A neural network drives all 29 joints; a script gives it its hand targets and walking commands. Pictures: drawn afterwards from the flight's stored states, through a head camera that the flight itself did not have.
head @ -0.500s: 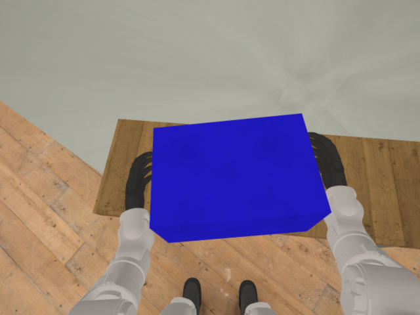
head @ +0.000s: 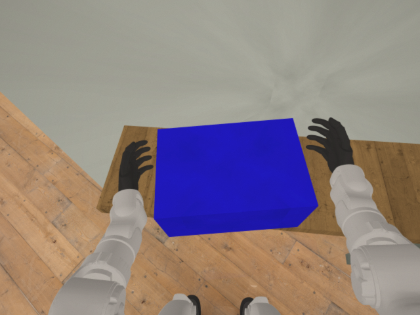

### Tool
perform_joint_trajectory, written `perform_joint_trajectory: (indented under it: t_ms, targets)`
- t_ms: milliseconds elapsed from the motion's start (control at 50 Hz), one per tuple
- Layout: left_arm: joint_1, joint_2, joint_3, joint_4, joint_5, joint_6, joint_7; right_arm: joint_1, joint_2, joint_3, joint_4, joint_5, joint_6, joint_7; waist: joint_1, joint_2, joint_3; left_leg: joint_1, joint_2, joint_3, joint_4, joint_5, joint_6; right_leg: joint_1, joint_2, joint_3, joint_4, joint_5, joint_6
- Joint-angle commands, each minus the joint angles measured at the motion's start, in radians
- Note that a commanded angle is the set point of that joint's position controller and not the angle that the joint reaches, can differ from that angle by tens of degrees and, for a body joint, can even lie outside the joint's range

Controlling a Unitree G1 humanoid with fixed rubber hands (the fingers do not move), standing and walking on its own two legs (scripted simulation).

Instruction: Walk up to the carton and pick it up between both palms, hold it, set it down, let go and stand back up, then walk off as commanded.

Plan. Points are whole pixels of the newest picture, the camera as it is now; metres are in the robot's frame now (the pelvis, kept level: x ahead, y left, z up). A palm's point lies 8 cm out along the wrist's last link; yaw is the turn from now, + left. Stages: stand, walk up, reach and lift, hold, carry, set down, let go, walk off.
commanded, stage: set down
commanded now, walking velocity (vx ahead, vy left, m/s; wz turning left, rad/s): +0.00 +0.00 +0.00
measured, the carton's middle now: (229, 179) +0.41 -0.01 -0.07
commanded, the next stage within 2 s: none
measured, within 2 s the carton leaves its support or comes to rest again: neither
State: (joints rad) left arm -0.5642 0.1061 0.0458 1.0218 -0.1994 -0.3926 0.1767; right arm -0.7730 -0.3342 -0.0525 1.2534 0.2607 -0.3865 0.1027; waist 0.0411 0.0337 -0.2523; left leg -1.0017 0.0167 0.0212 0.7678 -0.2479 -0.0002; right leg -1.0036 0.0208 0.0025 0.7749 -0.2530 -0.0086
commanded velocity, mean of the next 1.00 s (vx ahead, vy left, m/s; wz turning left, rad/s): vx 0.00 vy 0.00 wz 0.00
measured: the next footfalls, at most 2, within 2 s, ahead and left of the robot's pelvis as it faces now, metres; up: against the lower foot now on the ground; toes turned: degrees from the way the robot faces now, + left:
none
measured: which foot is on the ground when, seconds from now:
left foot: down 0.00-1.00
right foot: down 0.00-1.00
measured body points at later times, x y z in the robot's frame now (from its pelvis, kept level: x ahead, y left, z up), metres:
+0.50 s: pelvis +0.00 +0.00 -0.01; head +0.10 -0.02 +0.43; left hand +0.38 +0.19 -0.02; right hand +0.40 -0.24 -0.03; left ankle +0.05 +0.12 -0.69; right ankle +0.05 -0.11 -0.69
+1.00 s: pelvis +0.01 +0.00 -0.01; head +0.14 -0.02 +0.42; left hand +0.39 +0.19 -0.04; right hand +0.39 -0.25 -0.05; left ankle +0.05 +0.12 -0.69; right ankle +0.05 -0.11 -0.69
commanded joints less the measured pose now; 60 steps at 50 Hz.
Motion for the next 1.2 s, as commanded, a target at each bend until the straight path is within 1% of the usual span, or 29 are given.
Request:
perform_joint_trajectory:
  t_ms: [0,20,40,140,160,200,220,300,420,460,500,520,560,580,600,640,660,680,720,740,760,800,820,920,940,980,1000,1100,1180]
  targets:
    - [-0.371,0.170,-0.106,-0.186,-0.092,-0.034,-0.022,-0.260,-0.294,-0.008,-0.206,0.017,-0.055,-0.005,-0.050,-0.135,-0.719,0.463,-0.001,-0.018,0.012,0.176,-0.063,0.279,0.063,-0.056,-0.062,0.154,0.002]
    - [-0.329,0.176,-0.096,-0.187,-0.092,-0.036,-0.030,-0.240,-0.288,0.023,-0.239,0.031,-0.061,-0.004,-0.039,-0.152,-0.732,0.480,-0.002,-0.011,0.031,0.221,-0.059,0.293,0.064,-0.055,-0.049,0.204,0.005]
    - [-0.499,0.218,-0.073,-0.061,-0.093,-0.050,-0.029,-0.408,-0.297,-0.015,-0.193,0.018,-0.050,-0.010,-0.038,-0.161,-0.687,0.406,-0.007,0.003,0.035,0.114,-0.057,0.210,0.057,-0.057,-0.058,0.069,0.008]
    - [-0.318,0.194,-0.105,-0.150,-0.113,-0.057,-0.028,-0.284,-0.300,0.012,-0.339,0.036,-0.087,-0.010,-0.035,-0.196,-0.730,0.431,-0.007,-0.013,0.065,0.188,-0.050,0.286,0.059,-0.052,-0.022,0.144,0.010]
    - [-0.330,0.193,-0.094,-0.143,-0.103,-0.061,-0.029,-0.284,-0.302,-0.003,-0.296,0.039,-0.090,-0.009,-0.030,-0.161,-0.705,0.439,-0.007,-0.008,0.053,0.168,-0.057,0.261,0.063,-0.057,-0.028,0.116,0.004]
    - [-0.338,0.219,-0.091,-0.047,-0.113,-0.063,-0.036,-0.316,-0.302,0.009,-0.293,0.046,-0.085,-0.010,-0.028,-0.186,-0.644,0.413,-0.008,-0.002,0.053,0.114,-0.048,0.247,0.052,-0.045,-0.040,0.042,0.008]
    - [-0.299,0.206,-0.088,-0.115,-0.113,-0.058,-0.032,-0.269,-0.301,0.005,-0.306,0.045,-0.092,-0.009,-0.024,-0.208,-0.669,0.431,-0.002,-0.010,0.056,0.147,-0.048,0.276,0.057,-0.052,-0.025,0.097,0.008]
    - [-0.345,0.217,-0.075,-0.022,-0.095,-0.057,-0.031,-0.313,-0.286,0.010,-0.262,0.057,-0.081,-0.007,-0.007,-0.186,-0.590,0.420,0.002,-0.008,0.052,0.038,-0.046,0.219,0.040,-0.047,-0.039,-0.009,0.000]
    - [-0.241,0.197,-0.081,-0.096,-0.089,-0.070,-0.041,-0.184,-0.262,0.021,-0.255,0.063,-0.100,-0.006,-0.016,-0.184,-0.573,0.478,0.008,-0.011,0.050,0.074,-0.044,0.249,0.036,-0.041,-0.040,0.019,0.003]
    - [-0.340,0.208,-0.076,0.000,-0.082,-0.051,-0.055,-0.279,-0.273,-0.005,-0.186,0.034,-0.089,-0.018,-0.049,-0.188,-0.558,0.445,0.008,-0.005,0.043,0.015,-0.039,0.222,0.028,-0.039,-0.049,-0.012,0.005]
    - [-0.351,0.217,-0.074,0.015,-0.087,-0.059,-0.051,-0.309,-0.270,0.000,-0.205,0.033,-0.093,-0.019,-0.027,-0.202,-0.553,0.433,0.005,-0.001,0.039,-0.005,-0.036,0.219,0.020,-0.040,-0.041,-0.041,0.007]
    - [-0.191,0.177,-0.083,-0.133,-0.082,-0.071,-0.037,-0.158,-0.280,-0.001,-0.257,0.062,-0.127,-0.011,-0.015,-0.177,-0.589,0.481,0.013,-0.015,0.036,0.101,-0.049,0.267,0.033,-0.050,-0.035,0.060,0.004]
    - [-0.375,0.207,-0.074,-0.002,-0.071,-0.054,-0.057,-0.312,-0.261,0.007,-0.158,0.032,-0.106,-0.019,-0.043,-0.167,-0.580,0.452,0.006,-0.003,0.036,0.042,-0.041,0.197,0.022,-0.047,-0.045,0.015,0.010]
    - [-0.307,0.195,-0.072,-0.072,-0.077,-0.069,-0.050,-0.249,-0.253,0.031,-0.184,0.063,-0.122,-0.010,-0.014,-0.146,-0.599,0.481,0.009,-0.010,0.036,0.105,-0.044,0.202,0.033,-0.056,-0.037,0.051,0.001]
    - [-0.371,0.217,-0.069,-0.033,-0.067,-0.067,-0.053,-0.300,-0.259,0.025,-0.173,0.050,-0.115,-0.015,-0.030,-0.140,-0.600,0.466,0.001,-0.003,0.041,0.084,-0.047,0.189,0.025,-0.049,-0.039,0.037,0.004]
    - [-0.131,0.165,-0.038,-0.185,-0.031,-0.075,-0.049,-0.080,-0.260,0.046,-0.222,0.094,-0.167,-0.004,-0.001,-0.117,-0.638,0.566,0.005,-0.025,0.031,0.250,-0.056,0.260,0.047,-0.057,-0.051,0.172,0.000]
    - [-0.330,0.199,-0.035,-0.064,-0.031,-0.062,-0.063,-0.252,-0.261,0.018,-0.151,0.041,-0.140,-0.018,-0.046,-0.134,-0.616,0.492,-0.006,-0.017,0.040,0.145,-0.044,0.208,0.035,-0.035,-0.058,0.080,0.001]
    - [-0.172,0.162,-0.055,-0.173,-0.032,-0.074,-0.055,-0.122,-0.276,0.004,-0.185,0.057,-0.164,-0.013,-0.030,-0.139,-0.646,0.555,0.006,-0.037,0.030,0.237,-0.058,0.223,0.052,-0.061,-0.051,0.168,-0.004]
    - [-0.401,0.200,-0.028,-0.053,-0.051,-0.080,-0.063,-0.333,-0.268,-0.018,-0.167,0.027,-0.157,-0.021,-0.042,-0.143,-0.681,0.465,-0.001,-0.023,0.057,0.184,-0.048,0.168,0.042,-0.040,-0.037,0.083,0.003]
    - [-0.124,0.135,-0.036,-0.179,-0.030,-0.086,-0.062,-0.088,-0.261,0.017,-0.186,0.062,-0.194,-0.015,-0.036,-0.129,-0.663,0.572,-0.001,-0.038,0.040,0.318,-0.054,0.249,0.062,-0.059,-0.044,0.221,-0.002]
    - [-0.065,0.134,-0.030,-0.174,-0.015,-0.086,-0.078,-0.018,-0.256,0.038,-0.191,0.067,-0.213,-0.017,-0.029,-0.109,-0.653,0.595,-0.009,-0.043,0.046,0.371,-0.054,0.251,0.060,-0.051,-0.051,0.277,0.002]
    - [-0.121,0.164,0.006,-0.135,0.001,-0.085,-0.094,-0.070,-0.246,0.039,-0.186,0.053,-0.226,-0.026,-0.016,-0.111,-0.679,0.571,-0.021,-0.032,0.068,0.422,-0.047,0.229,0.059,-0.038,-0.042,0.285,0.012]
    - [-0.282,0.161,-0.016,-0.124,-0.017,-0.095,-0.089,-0.212,-0.248,0.009,-0.172,0.029,-0.227,-0.027,-0.040,-0.102,-0.702,0.544,-0.013,-0.039,0.092,0.418,-0.045,0.142,0.056,-0.042,-0.022,0.238,0.018]
    - [0.007,0.087,-0.027,-0.269,0.000,-0.085,-0.091,0.013,-0.257,0.036,-0.183,0.031,-0.278,-0.007,-0.032,-0.061,-0.654,0.731,0.010,-0.096,0.086,0.603,-0.042,0.065,0.076,-0.059,-0.053,0.201,0.004]
    - [-0.174,0.122,-0.030,-0.224,-0.011,-0.083,-0.091,-0.131,-0.249,0.011,-0.172,0.008,-0.264,-0.011,-0.034,-0.046,-0.677,0.692,0.018,-0.098,0.094,0.557,-0.044,0.017,0.061,-0.042,-0.046,0.105,0.011]
    - [-0.086,0.137,0.000,-0.223,0.018,-0.083,-0.094,-0.063,-0.253,0.036,-0.226,0.036,-0.271,-0.010,-0.004,-0.090,-0.687,0.654,-0.006,-0.066,0.057,0.497,-0.037,0.167,0.064,-0.036,-0.068,0.199,0.000]
    - [-0.049,0.121,-0.012,-0.286,0.014,-0.097,-0.088,-0.026,-0.272,0.018,-0.235,0.054,-0.280,-0.012,-0.040,-0.097,-0.684,0.646,-0.007,-0.076,0.039,0.469,-0.037,0.210,0.067,-0.046,-0.055,0.267,0.004]
    - [-0.005,0.131,-0.002,-0.314,0.015,-0.085,-0.093,0.014,-0.264,0.016,-0.260,0.027,-0.307,-0.016,-0.044,-0.070,-0.621,0.679,0.000,-0.095,0.047,0.546,-0.017,0.144,0.064,-0.032,-0.057,0.250,0.014]
    - [0.085,0.149,0.042,-0.295,0.042,-0.092,-0.113,0.094,-0.238,0.078,-0.332,0.043,-0.320,-0.025,-0.019,-0.171,-0.587,0.538,-0.035,-0.053,0.000,0.465,0.000,0.401,0.036,0.014,-0.051,0.490,0.028]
